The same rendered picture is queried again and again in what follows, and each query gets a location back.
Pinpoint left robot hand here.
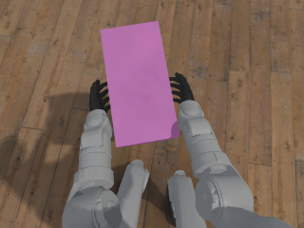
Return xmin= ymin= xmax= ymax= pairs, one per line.
xmin=89 ymin=79 xmax=111 ymax=113

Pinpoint robot right upper arm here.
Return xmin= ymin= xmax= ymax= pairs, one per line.
xmin=195 ymin=175 xmax=294 ymax=228

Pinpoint right robot thigh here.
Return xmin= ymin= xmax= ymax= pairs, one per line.
xmin=167 ymin=175 xmax=207 ymax=228

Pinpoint left robot thigh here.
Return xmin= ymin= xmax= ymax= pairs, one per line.
xmin=116 ymin=163 xmax=149 ymax=228

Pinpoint right robot forearm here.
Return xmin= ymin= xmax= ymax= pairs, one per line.
xmin=178 ymin=100 xmax=254 ymax=203

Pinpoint left robot forearm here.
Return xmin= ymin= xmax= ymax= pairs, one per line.
xmin=62 ymin=109 xmax=114 ymax=227

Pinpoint robot thigh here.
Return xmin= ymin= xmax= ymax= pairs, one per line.
xmin=116 ymin=163 xmax=149 ymax=228
xmin=167 ymin=175 xmax=207 ymax=228

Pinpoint carton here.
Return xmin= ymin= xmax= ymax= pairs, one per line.
xmin=100 ymin=21 xmax=180 ymax=147

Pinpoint robot left upper arm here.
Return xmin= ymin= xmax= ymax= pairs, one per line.
xmin=62 ymin=188 xmax=123 ymax=228

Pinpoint right robot hand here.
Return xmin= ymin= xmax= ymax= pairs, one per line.
xmin=169 ymin=72 xmax=195 ymax=104

